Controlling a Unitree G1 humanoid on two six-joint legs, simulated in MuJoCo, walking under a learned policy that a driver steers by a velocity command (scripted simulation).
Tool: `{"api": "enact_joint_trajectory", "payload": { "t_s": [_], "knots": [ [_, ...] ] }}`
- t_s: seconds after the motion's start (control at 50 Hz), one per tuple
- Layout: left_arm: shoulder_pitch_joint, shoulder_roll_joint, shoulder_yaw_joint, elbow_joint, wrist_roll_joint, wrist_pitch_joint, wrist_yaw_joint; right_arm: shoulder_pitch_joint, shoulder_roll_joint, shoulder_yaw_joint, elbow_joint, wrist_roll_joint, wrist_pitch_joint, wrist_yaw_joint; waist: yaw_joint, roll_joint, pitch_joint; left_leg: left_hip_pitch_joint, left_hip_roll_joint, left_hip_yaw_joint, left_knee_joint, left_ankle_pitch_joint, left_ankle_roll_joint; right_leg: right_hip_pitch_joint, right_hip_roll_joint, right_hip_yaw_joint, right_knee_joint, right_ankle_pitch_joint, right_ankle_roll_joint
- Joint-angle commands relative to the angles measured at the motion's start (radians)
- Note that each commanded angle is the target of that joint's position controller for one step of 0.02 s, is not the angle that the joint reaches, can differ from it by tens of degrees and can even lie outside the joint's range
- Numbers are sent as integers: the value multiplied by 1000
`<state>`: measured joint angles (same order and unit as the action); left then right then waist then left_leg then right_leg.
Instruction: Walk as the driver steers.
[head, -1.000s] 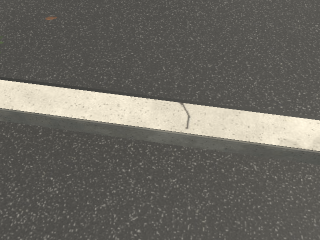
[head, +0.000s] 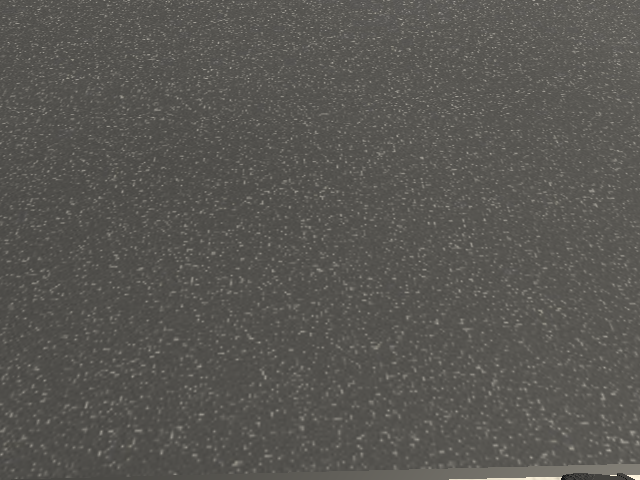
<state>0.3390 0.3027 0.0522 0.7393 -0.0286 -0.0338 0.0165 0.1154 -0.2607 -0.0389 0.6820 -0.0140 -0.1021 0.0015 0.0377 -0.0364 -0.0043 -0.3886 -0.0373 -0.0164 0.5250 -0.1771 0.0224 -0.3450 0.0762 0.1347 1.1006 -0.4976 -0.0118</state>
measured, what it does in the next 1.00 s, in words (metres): climbs: right foot 0.11 m higher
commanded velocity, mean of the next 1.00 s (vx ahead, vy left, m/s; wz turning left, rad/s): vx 0.50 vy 0.00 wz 0.14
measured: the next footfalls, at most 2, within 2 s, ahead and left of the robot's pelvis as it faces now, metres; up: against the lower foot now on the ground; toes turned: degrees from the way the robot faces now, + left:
right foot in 0.46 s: +0.43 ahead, -0.24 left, +0.11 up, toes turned -11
left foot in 1.04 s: +0.70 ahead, +0.04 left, +0.11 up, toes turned +18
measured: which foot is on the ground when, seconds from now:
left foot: down 0.00-0.48, up 0.50-1.00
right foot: up 0.00-0.44, down 0.46-1.00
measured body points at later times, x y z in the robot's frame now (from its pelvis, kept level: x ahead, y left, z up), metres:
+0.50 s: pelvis +0.28 -0.10 +0.02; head +0.32 -0.10 +0.46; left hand +0.55 +0.05 -0.04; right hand +0.16 -0.32 -0.12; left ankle +0.08 +0.11 -0.67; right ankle +0.40 -0.22 -0.62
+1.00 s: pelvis +0.54 -0.09 +0.10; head +0.56 -0.08 +0.55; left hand +0.51 +0.19 -0.03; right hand +0.78 -0.29 +0.02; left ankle +0.66 +0.03 -0.60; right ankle +0.40 -0.23 -0.62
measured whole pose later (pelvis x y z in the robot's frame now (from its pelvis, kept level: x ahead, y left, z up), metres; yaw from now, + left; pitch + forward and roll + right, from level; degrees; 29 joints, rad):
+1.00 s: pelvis +0.54 -0.09 +0.10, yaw +11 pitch +1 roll -2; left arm 0.33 0.27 0.08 0.88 -0.02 -0.05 0.02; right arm 0.11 -0.24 -0.06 0.68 0.02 0.01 0.06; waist 0.06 0.01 0.02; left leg -0.56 0.07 0.10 0.66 -0.14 0.10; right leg 0.13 -0.08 -0.38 0.32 -0.42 0.07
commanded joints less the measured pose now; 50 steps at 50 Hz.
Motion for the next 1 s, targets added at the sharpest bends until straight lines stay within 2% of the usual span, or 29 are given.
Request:
{"api": "enact_joint_trajectory", "payload": {
  "t_s": [0.02,0.06,0.1,0.14,0.22,0.28,0.3,0.34,0.36,0.38,0.4,0.42,0.44,0.46,0.48,0.5,0.52,0.54,0.56,0.6,0.64,0.68,0.72,0.76,0.82,0.9,0.94,0.98,1.0],
  "knots": [
    [-76,104,24,-118,12,-7,-4,174,-104,-36,-7,-4,18,-6,-107,124,-23,428,339,-416,-239,-161,169,-511,-126,-20,289,101,39],
    [-58,48,15,-122,3,-2,-18,173,-82,-26,18,-10,18,-6,-68,158,29,288,278,-299,-293,-83,167,-459,-143,-35,318,154,42],
    [-37,11,6,-122,-1,3,-23,197,-88,-29,47,-1,12,-2,-45,144,41,236,274,-234,-323,1,191,-466,-138,-34,330,180,50],
    [-55,-5,-1,-127,6,7,-18,223,-102,-35,73,-8,11,-2,-40,133,50,252,296,-200,-329,109,218,-532,-129,-33,353,194,68],
    [-171,-75,-33,-178,8,13,-1,386,-71,-24,166,5,33,-23,-83,127,95,446,387,-212,-303,121,248,-953,-110,-11,768,46,68],
    [-316,-130,-78,-269,1,-11,-17,458,-62,-13,212,4,54,-47,-97,99,155,534,392,-161,-284,59,186,-1240,-132,13,885,-24,37],
    [-379,-139,-95,-314,9,-22,-30,449,-62,-9,211,6,61,-55,-95,74,158,464,342,-101,-303,13,157,-1203,-152,-48,748,13,43],
    [-435,-135,-108,-378,37,-37,-59,433,-65,3,218,9,76,-71,-72,73,115,266,290,-61,-382,78,140,-936,-222,-173,499,206,49],
    [-461,-151,-125,-410,37,-42,-76,408,-96,-4,206,33,75,-71,-63,89,78,62,285,-36,-540,101,154,-559,-231,-219,222,272,20],
    [-454,-115,-103,-387,23,-47,-74,424,-116,-9,215,45,64,-60,-72,112,51,-6,262,-15,-572,200,169,-288,-174,-297,116,301,9],
    [-367,-93,-80,-369,18,-55,-68,427,-175,-12,225,45,48,-46,-16,219,-23,97,291,-5,-488,671,169,-151,-111,-314,119,239,-17],
    [-238,-23,-44,-343,3,-53,-55,431,-214,-16,243,34,46,-36,71,274,-125,263,288,27,-323,1118,136,-52,-54,-314,46,166,-55],
    [-85,30,-16,-311,-5,-45,-45,420,-248,-23,259,27,54,-26,175,334,-209,382,284,21,-136,1328,91,66,-23,-274,-118,209,-84],
    [31,115,15,-274,14,-31,-39,388,-226,-26,241,32,50,-24,229,307,-257,324,261,-27,87,1223,44,221,-73,-129,-230,291,-103],
    [138,242,51,-198,62,-28,-39,496,-33,9,198,20,33,-17,121,-194,-423,-6,77,-64,513,300,-16,532,-392,414,-442,352,-224],
    [209,192,32,-166,79,-20,-31,521,-43,-4,244,24,4,15,127,-249,-581,-65,-33,-222,844,-132,-27,545,-486,802,-731,283,-254],
    [107,131,16,-162,68,-33,-43,479,-20,-28,225,63,9,22,74,-142,-427,-173,-32,-276,1077,-134,-33,376,-535,740,-774,139,-230],
    [16,64,2,-127,27,-42,-58,355,13,-18,168,63,27,12,38,-98,-200,-260,34,-143,1116,-119,-18,187,-497,534,-773,30,-194],
    [-37,-1,-12,-81,17,-49,-64,279,17,-14,130,43,45,4,16,-88,-60,-322,78,-86,1182,-92,12,43,-474,387,-753,-18,-171],
    [-119,-108,-29,-11,57,-63,-67,272,3,-26,105,58,78,1,-66,-103,18,-270,126,-102,1142,-44,69,-101,-390,97,-749,46,-105],
    [-91,-119,-24,45,46,-71,-60,260,23,-19,86,58,93,-2,-77,-91,46,-306,119,-104,1050,17,92,-49,-369,-49,-822,179,-80],
    [-75,-72,-4,74,44,-70,-37,207,10,-20,62,43,109,-14,-73,-61,81,-326,118,-88,881,29,66,-12,-353,-164,-894,277,-91],
    [-86,-43,1,76,61,-77,-14,175,-25,-34,47,31,110,-8,-79,-64,72,-352,120,-82,798,109,46,48,-347,-235,-937,398,-106],
    [-93,1,12,79,57,-76,6,128,-43,-40,17,27,110,3,-81,-52,77,-361,120,-47,641,173,22,97,-330,-297,-956,439,-114],
    [-53,81,35,81,48,-73,26,21,-21,-29,-20,29,105,33,-33,-8,75,-317,137,32,402,216,23,188,-361,-343,-988,433,-126],
    [-27,126,59,82,26,-52,19,-86,-27,-28,-65,38,100,59,20,0,117,-364,159,64,214,143,49,399,-415,-368,-972,470,-132],
    [-20,144,69,84,10,-35,8,-105,-43,-34,-79,35,100,63,26,-3,117,-316,125,118,149,69,66,459,-416,-392,-911,656,-127],
    [-41,180,80,83,-5,-18,2,-42,-74,-53,-84,33,103,58,-21,-50,75,-204,58,174,127,-28,94,497,-404,-414,-752,1082,-108],
    [-62,191,84,77,-15,-7,-2,70,-110,-74,-60,35,105,54,-82,-59,21,-77,6,203,92,-39,116,490,-380,-427,-587,1241,-90]
  ]
}}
